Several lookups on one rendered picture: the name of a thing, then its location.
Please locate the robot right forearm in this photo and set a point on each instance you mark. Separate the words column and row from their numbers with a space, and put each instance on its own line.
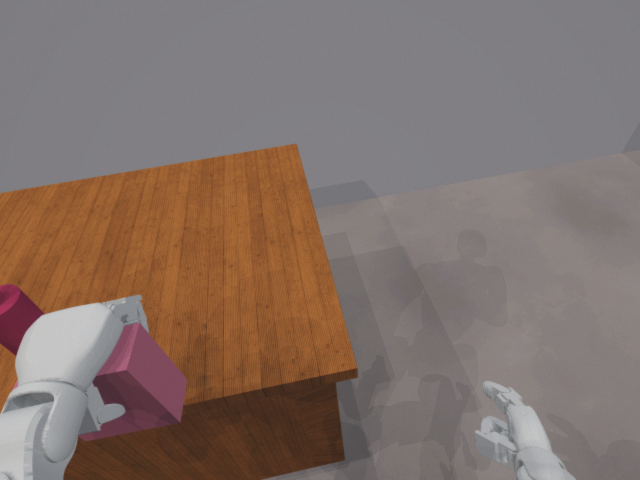
column 540, row 464

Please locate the table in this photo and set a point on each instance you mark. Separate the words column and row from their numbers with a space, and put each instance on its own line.
column 228, row 257

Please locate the robot left hand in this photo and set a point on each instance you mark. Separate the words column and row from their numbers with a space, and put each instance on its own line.
column 72, row 345

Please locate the robot right hand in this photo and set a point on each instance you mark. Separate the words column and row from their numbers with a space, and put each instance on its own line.
column 500, row 441

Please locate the robot left forearm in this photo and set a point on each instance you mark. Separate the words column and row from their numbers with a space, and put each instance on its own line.
column 39, row 427

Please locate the sponge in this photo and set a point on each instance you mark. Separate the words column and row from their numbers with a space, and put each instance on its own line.
column 141, row 377

